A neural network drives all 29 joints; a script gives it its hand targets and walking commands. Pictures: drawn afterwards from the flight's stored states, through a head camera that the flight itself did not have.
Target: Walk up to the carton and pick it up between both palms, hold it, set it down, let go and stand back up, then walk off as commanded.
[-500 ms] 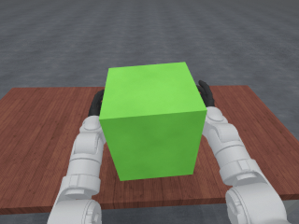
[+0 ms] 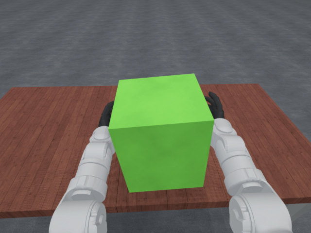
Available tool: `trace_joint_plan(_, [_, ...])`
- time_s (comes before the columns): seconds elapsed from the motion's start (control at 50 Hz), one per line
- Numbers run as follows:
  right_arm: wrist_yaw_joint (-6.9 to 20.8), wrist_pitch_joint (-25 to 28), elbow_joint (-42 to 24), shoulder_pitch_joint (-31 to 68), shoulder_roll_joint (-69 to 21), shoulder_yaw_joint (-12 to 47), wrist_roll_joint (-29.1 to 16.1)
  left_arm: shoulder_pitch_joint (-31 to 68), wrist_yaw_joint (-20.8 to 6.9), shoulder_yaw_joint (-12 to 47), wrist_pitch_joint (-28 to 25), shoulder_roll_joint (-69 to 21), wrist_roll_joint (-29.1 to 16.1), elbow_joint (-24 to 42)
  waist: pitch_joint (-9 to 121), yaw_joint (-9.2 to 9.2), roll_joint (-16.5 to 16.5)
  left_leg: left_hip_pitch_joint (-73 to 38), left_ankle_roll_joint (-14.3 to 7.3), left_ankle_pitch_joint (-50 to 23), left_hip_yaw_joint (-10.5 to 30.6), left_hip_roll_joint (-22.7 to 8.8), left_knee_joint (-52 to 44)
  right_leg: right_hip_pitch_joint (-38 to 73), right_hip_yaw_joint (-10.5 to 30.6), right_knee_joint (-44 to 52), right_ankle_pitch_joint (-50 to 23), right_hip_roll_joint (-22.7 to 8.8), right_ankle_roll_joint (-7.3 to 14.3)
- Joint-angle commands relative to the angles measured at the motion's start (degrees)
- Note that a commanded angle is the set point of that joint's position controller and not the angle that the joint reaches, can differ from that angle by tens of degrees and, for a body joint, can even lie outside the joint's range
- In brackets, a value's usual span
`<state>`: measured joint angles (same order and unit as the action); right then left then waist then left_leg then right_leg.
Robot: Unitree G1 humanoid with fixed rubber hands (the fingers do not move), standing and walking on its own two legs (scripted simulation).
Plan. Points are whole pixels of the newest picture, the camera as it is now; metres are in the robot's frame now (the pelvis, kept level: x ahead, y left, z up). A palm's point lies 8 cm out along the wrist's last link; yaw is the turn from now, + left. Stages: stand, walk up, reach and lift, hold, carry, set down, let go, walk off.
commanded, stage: set down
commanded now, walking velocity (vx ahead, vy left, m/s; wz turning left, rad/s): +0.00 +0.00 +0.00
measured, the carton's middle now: (161, 133) +0.38 -0.03 +0.10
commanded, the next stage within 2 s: none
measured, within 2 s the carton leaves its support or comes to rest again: rests again in 1.42 s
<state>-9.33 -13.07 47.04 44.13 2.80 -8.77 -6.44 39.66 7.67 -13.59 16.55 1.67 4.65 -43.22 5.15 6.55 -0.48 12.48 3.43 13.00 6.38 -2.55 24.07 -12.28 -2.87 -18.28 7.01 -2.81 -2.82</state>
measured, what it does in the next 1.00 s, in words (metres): stands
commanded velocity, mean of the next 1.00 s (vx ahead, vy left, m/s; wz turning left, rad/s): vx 0.00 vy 0.00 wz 0.00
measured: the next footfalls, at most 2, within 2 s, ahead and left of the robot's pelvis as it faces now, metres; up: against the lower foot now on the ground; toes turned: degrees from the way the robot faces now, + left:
none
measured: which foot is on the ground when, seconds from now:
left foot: down 0.00-1.00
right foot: down 0.00-1.00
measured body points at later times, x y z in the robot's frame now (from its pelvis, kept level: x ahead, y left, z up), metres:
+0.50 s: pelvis +0.01 +0.01 +0.00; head +0.00 +0.02 +0.45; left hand +0.41 +0.14 +0.08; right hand +0.40 -0.16 +0.11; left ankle +0.00 +0.15 -0.74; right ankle +0.03 -0.15 -0.74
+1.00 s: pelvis +0.01 +0.01 +0.00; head +0.00 +0.00 +0.45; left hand +0.41 +0.11 +0.07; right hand +0.39 -0.19 +0.09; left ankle +0.00 +0.15 -0.74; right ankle +0.03 -0.15 -0.74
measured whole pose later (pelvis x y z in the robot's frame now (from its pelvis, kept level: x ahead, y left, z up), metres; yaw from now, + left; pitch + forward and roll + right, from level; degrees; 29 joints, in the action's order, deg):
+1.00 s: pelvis +0.01 +0.01 +0.00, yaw -2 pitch +4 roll -1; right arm -7.1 -5.9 46.4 37.0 3.0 -7.1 -3.7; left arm 33.8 9.7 -10.9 5.4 -0.2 2.9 -48.0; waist 6.5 5.3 -2.6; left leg 15.1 2.9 14.3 4.2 -2.9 24.9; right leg -15.6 -0.6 -18.6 7.2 -2.4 -3.3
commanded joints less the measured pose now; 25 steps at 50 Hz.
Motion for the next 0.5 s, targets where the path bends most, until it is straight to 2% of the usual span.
trace_joint_plan(0.0, [7.98,5.9,-19.89,49.15,-43.94,23.88,-4.77,53.4,-9.56,23.31,-7.01,-44.55,-6.24,17.61,36.21,-1.2,-1.08,-6.76,1.48,-19.99,-3.83,6.72,-0.9,17.22,-1.12,-2.45,-17.22,7.29,0.44])
trace_joint_plan(0.02, [8.16,4.92,-15.59,45.49,-43.88,23.42,-3.86,52.11,-9.7,20.62,-7.16,-42.82,-4.16,15.24,32.02,-1.31,-0.52,-5.75,1.03,-18.28,-4.21,7.04,-1.75,17.99,-0.63,-1.75,-16.78,6.9,0.29])
trace_joint_plan(0.04, [7.66,5.91,-15.44,44.51,-45.27,22.66,-3.89,53.02,-9.96,22.06,-7.92,-43.82,-4.68,15.9,33.37,-0.27,-1.85,-6.54,1.45,-19.22,-4.7,6.99,-1.45,18.67,-0.82,-1.71,-18.95,6.73,-0.19])
trace_joint_plan(0.06, [7.72,5.81,-18.04,45.18,-45.65,24.15,-3.84,51.99,-10.04,20.42,-7.97,-42.08,-4.1,16.91,36.07,-3.01,-0.2,-5.62,1.11,-20.24,-5.21,6.96,-1.2,20.72,0.12,-2.3,-21.46,6.64,-0.5])
trace_joint_plan(0.08, [7.5,5.85,-17.93,47.03,-44.47,22.95,-2.98,53.47,-10.26,21.02,-8.01,-42.43,-4.47,14.09,33.09,-1.33,-0.07,-3.68,1.0,-16.7,-4.73,7.2,-2.01,19.93,0.23,-2.31,-18.88,6.36,-0.7])
trace_joint_plan(0.1, [7.66,5.88,-17.79,45.0,-45.24,24.06,-3.43,51.9,-10.08,21.81,-8.15,-42.55,-4.16,16.71,33.38,-2.23,-1.41,-4.38,0.93,-18.64,-4.91,7.23,-2.05,20.52,0.09,-2.94,-19.96,6.27,-0.63])
trace_joint_plan(0.12, [7.67,5.68,-17.46,44.44,-45.9,25.33,-4.04,50.29,-10.06,19.91,-8.28,-41.74,-3.91,14.39,33.92,-3.94,0.2,-3.73,0.68,-20.45,-5.7,6.9,-1.56,21.75,0.84,-3.03,-21.89,6.44,-0.7])
trace_joint_plan(0.14, [7.88,5.39,-14.68,41.56,-45.11,24.27,-2.54,50.86,-10.06,20.4,-8.64,-41.11,-3.32,16.45,33.92,-2.08,-0.06,-4.34,0.94,-20.1,-5.57,7.18,-1.68,21.43,0.35,-3.6,-23.14,6.42,-0.87])
trace_joint_plan(0.16, [8.04,6.17,-18.65,43.89,-45.74,25.59,-4.23,51.54,-9.76,21.15,-9.02,-41.66,-4.29,17.93,35.41,-3.57,-1.18,-3.48,1.08,-20.13,-5.1,7.06,-1.3,21.83,0.44,-3.71,-22.62,6.61,-0.63])
trace_joint_plan(0.18, [8.07,6.0,-19.72,44.44,-46.14,26.49,-4.07,51.02,-9.91,21.28,-9.17,-41.44,-4.46,17.26,36.06,-3.99,0.51,-3.19,0.88,-20.21,-5.15,7.29,-1.05,22.68,0.8,-4.06,-24.43,6.28,-0.68])
trace_joint_plan(0.2, [7.88,6.13,-17.91,43.01,-46.38,25.91,-3.61,48.71,-9.9,21.28,-8.95,-43.21,-3.76,15.21,34.09,-2.75,0.63,-3.39,0.68,-19.69,-4.94,7.31,-1.58,21.91,0.58,-3.66,-22.88,6.6,-0.69])
trace_joint_plan(0.22, [7.77,6.94,-18.84,44.03,-47.07,25.56,-3.68,50.23,-9.77,21.23,-9.58,-42.17,-4.09,16.29,34.86,-3.81,0.14,-3.42,0.87,-20.98,-5.5,7.01,-0.91,22.36,0.43,-3.71,-23.91,6.49,-0.83])
trace_joint_plan(0.24, [7.75,7.38,-18.81,42.56,-46.72,25.96,-3.42,48.51,-9.59,22.61,-9.85,-43.36,-4.45,18.13,36.93,-3.41,0.28,-4.69,1.21,-23.69,-5.21,6.58,-0.59,21.59,0.12,-3.16,-26.41,6.73,-0.57])
trace_joint_plan(0.26, [7.7,7.2,-17.75,41.92,-46.04,25.29,-2.81,47.02,-9.61,21.49,-9.37,-43.14,-3.51,15.89,33.56,-2.98,0.47,-5.01,1.43,-23.82,-5.49,7.15,-0.4,20.64,-0.05,-3.45,-25.04,7.17,-0.39])
trace_joint_plan(0.3, [7.92,7.18,-16.83,38.75,-45.43,24.84,-1.79,48.34,-10.01,22.67,-10.09,-42.37,-4.14,17.97,34.94,-1.8,1.28,-5.92,1.04,-22.06,-5.1,6.82,-0.83,21.15,-0.15,-2.61,-25.12,6.96,-0.44])
trace_joint_plan(0.32, [7.81,7.0,-16.72,39.08,-45.37,24.44,-1.3,47.32,-10.09,23.14,-9.66,-43.33,-3.93,16.31,32.36,-1.96,1.06,-4.9,1.09,-21.28,-5.75,6.77,-1.46,19.77,-0.21,-2.17,-22.42,7.24,-0.48])
trace_joint_plan(0.34, [7.96,7.37,-14.69,37.92,-45.21,22.27,-0.25,49.89,-10.37,24.26,-10.44,-43.27,-4.82,17.56,34.44,-0.08,-0.43,-5.97,1.67,-21.12,-5.16,6.56,-1.16,19.14,-0.66,-2.15,-21.71,7.32,-0.22])
trace_joint_plan(0.36, [8.2,6.93,-13.14,37.96,-44.42,22.11,-0.24,49.97,-10.16,23.87,-10.34,-43.81,-4.49,15.37,29.92,-0.03,-1.81,-5.33,1.87,-19.53,-4.68,6.57,-1.77,16.89,-1.13,-2.12,-17.44,7.27,0.41])
trace_joint_plan(0.38, [8.04,7.98,-15.8,40.21,-45.53,22.5,-0.2,51.27,-10.05,24.45,-10.69,-44.64,-4.29,18.33,32.99,-0.54,-0.76,-7.22,1.98,-21.92,-4.73,6.42,-0.82,16.73,-0.87,-1.3,-18.58,7.59,0.31])
trace_joint_plan(0.4, [7.9,8.11,-15.57,39.54,-45.38,22.12,-0.5,49.38,-9.75,25.7,-10.82,-45.2,-5.19,17.02,34.33,0.6,-0.45,-7.46,1.98,-22.77,-4.57,6.16,-0.41,15.86,-0.85,-1.75,-19.84,7.49,0.54])
trace_joint_plan(0.42, [8.34,8.75,-16.42,40.29,-45.38,22.44,-0.31,50.69,-9.66,26.53,-11.21,-46.52,-4.93,16.97,34.7,0.58,-2.22,-7.49,2.37,-22.21,-4.54,6.39,-0.48,15.13,-1.29,-1.26,-19.21,7.39,0.93])
trace_joint_plan(0.44, [8.52,9.36,-19.17,40.85,-45.17,23.47,0.32,50.3,-9.21,28.93,-12.22,-48.34,-6.06,18.82,39.21,1.61,-2.24,-9.26,3.05,-24.07,-3.97,6.11,0.39,15.49,-1.42,-1.6,-21.03,7.49,1.02])
trace_joint_plan(0.46, [8.35,9.47,-18.18,39.52,-45.5,23.55,-0.52,49.05,-9.07,29.66,-12.22,-48.72,-6.63,19.03,37.95,2.24,-4.51,-8.82,3.39,-26.05,-3.51,6.26,1.25,14.38,-1.53,-2.05,-22.32,7.44,1.39])
trace_joint_plan(0.48, [8.35,10.71,-21.22,41.2,-45.94,23.44,-0.22,51.36,-8.59,33.17,-13.06,-51.18,-8.67,22.09,42.54,3.7,-4.83,-10.85,4.21,-29.0,-3.07,5.88,2.26,14.21,-2.35,-2.24,-23.65,7.82,1.85])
